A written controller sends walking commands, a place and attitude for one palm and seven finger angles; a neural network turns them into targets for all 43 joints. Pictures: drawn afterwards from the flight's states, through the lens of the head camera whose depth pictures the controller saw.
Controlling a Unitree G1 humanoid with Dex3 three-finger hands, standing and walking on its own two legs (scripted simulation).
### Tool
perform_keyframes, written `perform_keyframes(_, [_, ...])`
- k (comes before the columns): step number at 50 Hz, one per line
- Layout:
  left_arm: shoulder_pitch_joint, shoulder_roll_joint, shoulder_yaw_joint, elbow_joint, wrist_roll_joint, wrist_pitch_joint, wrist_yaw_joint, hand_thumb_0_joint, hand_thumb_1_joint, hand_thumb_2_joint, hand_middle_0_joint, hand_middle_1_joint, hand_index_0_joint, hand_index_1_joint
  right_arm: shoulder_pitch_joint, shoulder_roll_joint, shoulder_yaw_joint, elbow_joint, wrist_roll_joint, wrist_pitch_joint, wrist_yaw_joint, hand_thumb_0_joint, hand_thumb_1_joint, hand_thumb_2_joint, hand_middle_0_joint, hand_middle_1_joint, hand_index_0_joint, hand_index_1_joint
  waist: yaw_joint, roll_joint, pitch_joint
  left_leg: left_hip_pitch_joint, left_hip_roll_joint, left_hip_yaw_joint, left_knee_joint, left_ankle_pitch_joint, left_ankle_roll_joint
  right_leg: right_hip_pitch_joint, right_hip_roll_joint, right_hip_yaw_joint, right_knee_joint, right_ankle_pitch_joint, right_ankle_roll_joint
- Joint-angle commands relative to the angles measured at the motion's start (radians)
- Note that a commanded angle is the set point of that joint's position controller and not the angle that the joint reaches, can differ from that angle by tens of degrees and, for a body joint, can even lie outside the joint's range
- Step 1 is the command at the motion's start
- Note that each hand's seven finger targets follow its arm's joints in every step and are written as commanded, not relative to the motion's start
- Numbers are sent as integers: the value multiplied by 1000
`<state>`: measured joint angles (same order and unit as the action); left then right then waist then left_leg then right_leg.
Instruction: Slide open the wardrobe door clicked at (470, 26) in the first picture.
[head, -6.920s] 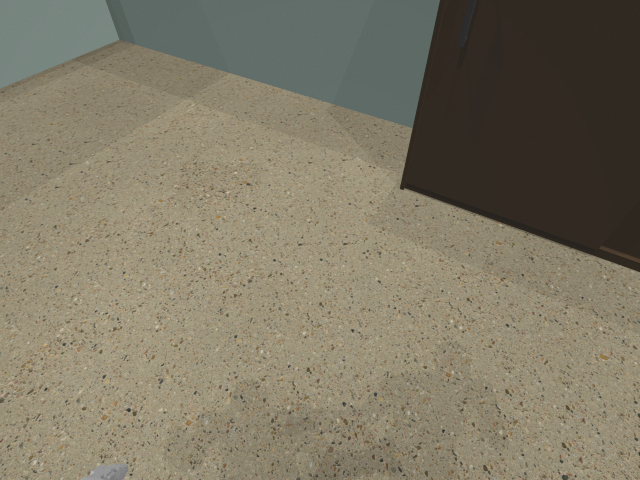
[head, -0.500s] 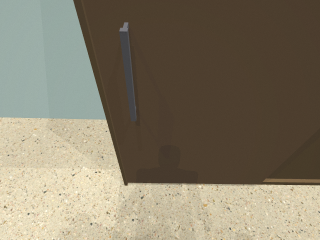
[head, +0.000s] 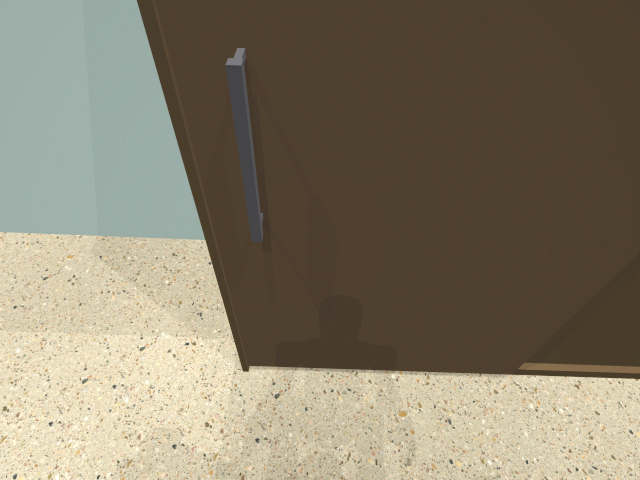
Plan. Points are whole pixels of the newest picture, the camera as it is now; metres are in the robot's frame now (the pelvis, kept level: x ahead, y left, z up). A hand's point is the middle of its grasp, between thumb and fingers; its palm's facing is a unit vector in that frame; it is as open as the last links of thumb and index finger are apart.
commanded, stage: look again from close up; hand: left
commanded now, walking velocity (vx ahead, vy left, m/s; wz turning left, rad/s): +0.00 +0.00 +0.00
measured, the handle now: (250, 160) +0.53 +0.15 +0.11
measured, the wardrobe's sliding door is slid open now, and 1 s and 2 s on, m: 0.00 0.00 0.00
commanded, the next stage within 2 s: shuffle to correct the standing spot in 0.48 s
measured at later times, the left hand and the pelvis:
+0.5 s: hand out of the picture -0.01 +0.17 -0.18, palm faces +0.04 -0.98 -0.19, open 7.4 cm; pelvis -0.01 -0.01 +0.00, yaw +0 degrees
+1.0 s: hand out of the picture +0.00 +0.17 -0.19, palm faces +0.02 -0.99 -0.15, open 7.4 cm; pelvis +0.04 +0.00 -0.01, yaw -1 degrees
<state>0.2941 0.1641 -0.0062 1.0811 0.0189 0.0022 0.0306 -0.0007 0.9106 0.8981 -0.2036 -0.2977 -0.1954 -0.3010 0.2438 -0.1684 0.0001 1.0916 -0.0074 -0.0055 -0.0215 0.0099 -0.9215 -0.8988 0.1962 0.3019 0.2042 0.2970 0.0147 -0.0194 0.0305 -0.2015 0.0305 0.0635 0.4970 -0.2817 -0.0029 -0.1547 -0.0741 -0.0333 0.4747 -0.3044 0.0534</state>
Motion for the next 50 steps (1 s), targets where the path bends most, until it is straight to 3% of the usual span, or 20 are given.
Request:
perform_keyframes(1, [60, 107, 18, -29, -3, -18, 9, 0, 900, 900, -200, -300, -200, -300, 41, -95, -14, -32, -2, -14, -5, 0, -900, -900, 200, 300, 200, 300, -8, 0, 40, -12, 65, -58, -93, 174, 26, -47, -43, 43, -85, 180, -62])
perform_keyframes(14, [61, 114, 22, -25, -3, -24, 7, 0, 900, 900, -200, -300, -200, -300, 46, -99, -16, -20, -2, -20, -7, 0, -900, -900, 200, 300, 200, 300, -4, 10, 6, 5, 71, -61, -91, 240, 22, -12, -44, 35, -85, 248, -64])
perform_keyframes(23, [60, 106, 22, -19, -5, -18, 6, 0, 900, 900, -200, -300, -200, -300, 56, -97, -13, -13, -3, -19, -6, 0, -900, -900, 200, 300, 200, 300, -4, 30, 36, -17, 72, -68, -122, 179, 20, -32, -38, 33, -103, 144, -62])
perform_keyframes(29, [65, 102, 22, -17, -3, -20, 6, 0, 900, 900, -200, -300, -200, -300, 63, -93, -15, -10, -2, -20, -6, 0, -900, -900, 200, 300, 200, 300, -2, 17, 32, -11, 74, -66, -123, 183, 21, -31, -37, 35, -106, 154, -63])
perform_keyframes(31, [81, 95, 24, -11, -1, -16, 3, 0, 900, 900, -200, -300, -200, -300, 85, -86, -14, -3, -7, -14, -3, 0, -900, -900, 200, 300, 200, 300, -3, 1, 22, -20, 64, -57, -112, 40, 22, -35, -34, 32, -101, -10, -70])
perform_keyframes(33, [90, 102, 30, -15, 2, -10, -3, 0, 900, 900, -200, -300, -200, -300, 85, -84, -20, -11, -12, -4, 2, 0, -900, -900, 200, 300, 200, 300, -3, -7, 75, -70, 47, -49, -102, -141, 24, -87, -37, 52, -119, -194, -84])
perform_keyframes(37, [115, 115, 46, -24, 3, -9, -8, 0, 900, 900, -200, -300, -200, -300, 98, -63, -22, -31, -17, -2, 9, 0, -900, -900, 200, 300, 200, 300, -1, -65, 138, -144, 12, -12, -8, -187, 24, -133, -65, 109, -149, -332, -120])
perform_keyframes(40, [138, 116, 57, -26, 2, -16, -9, 0, 900, 900, -200, -300, -200, -300, 121, -46, -21, -39, -15, -15, 11, 0, -900, -900, 200, 300, 200, 300, -6, -73, 127, -156, 4, 9, 48, -124, 29, -112, -82, 118, -128, -282, -142])
perform_keyframes(42, [134, 107, 60, -28, 2, -22, -11, 0, 900, 900, -200, -300, -200, -300, 151, -49, -23, -35, -13, -27, 10, 0, -900, -900, 200, 300, 200, 300, -21, -38, 115, -105, 18, -3, 28, -58, 36, -131, -64, 74, -60, -194, -137])
perform_keyframes(43, [121, 92, 59, -34, 2, -22, -14, 0, 900, 900, -200, -300, -200, -300, 184, -65, -25, -24, -14, -33, 7, 0, -900, -900, 200, 300, 200, 300, -34, 39, 106, -47, 52, -53, -23, -14, 51, -166, -28, 22, 18, -150, -120])
perform_keyframes(44, [103, 65, 53, -47, 4, -23, -17, 0, 900, 900, -200, -300, -200, -300, 233, -99, -34, -2, -14, -37, 2, 0, -900, -900, 200, 300, 200, 300, -54, 182, 101, 30, 130, -167, -90, 39, 90, -241, 26, -55, 153, -103, -95])
perform_keyframes(45, [68, 37, 47, -69, 7, -28, -17, 0, 900, 900, -200, -300, -200, -300, 302, -129, -41, 19, -17, -40, -6, 0, -900, -900, 200, 300, 200, 300, -76, 287, 77, 122, 222, -293, -157, 165, 147, -335, 69, -116, 302, -136, -78])
perform_keyframes(46, [19, 32, 42, -93, 7, -35, -15, 0, 900, 900, -200, -300, -200, -300, 340, -127, -38, 31, -23, -43, -15, 0, -900, -900, 200, 300, 200, 300, -93, 305, 90, 209, 278, -376, -180, 352, 208, -464, 69, -93, 414, -270, -81])
perform_keyframes(47, [-18, 29, 45, -104, 4, -40, -15, 0, 900, 900, -200, -300, -200, -300, 344, -118, -37, 32, -25, -44, -20, 0, -900, -900, 200, 300, 200, 300, -95, 253, 104, 218, 316, -391, -165, 480, 249, -503, 38, -61, 478, -307, -89])
perform_keyframes(48, [-29, 17, 45, -106, 1, -43, -18, 0, 900, 900, -200, -300, -200, -300, 315, -115, -34, 27, -27, -46, -20, 0, -900, -900, 200, 300, 200, 300, -80, 212, 91, 195, 317, -352, -146, 553, 254, -475, 16, -40, 470, -299, -90])
perform_keyframes(49, [-36, 4, 45, -105, -1, -45, -22, 0, 900, 900, -200, -300, -200, -300, 280, -99, -31, 21, -28, -46, -23, 0, -900, -900, 200, 300, 200, 300, -65, 179, 92, 164, 293, -296, -122, 654, 233, -419, 16, -39, 382, -288, -90])
perform_keyframes(50, [3, -10, 46, -91, -5, -44, -23, 0, 900, 900, -200, -300, -200, -300, 234, -101, -26, 12, -26, -43, -28, 0, -900, -900, 200, 300, 200, 300, -33, 178, 58, 96, 248, -206, -97, 675, 189, -279, 17, -47, 242, -224, -86])
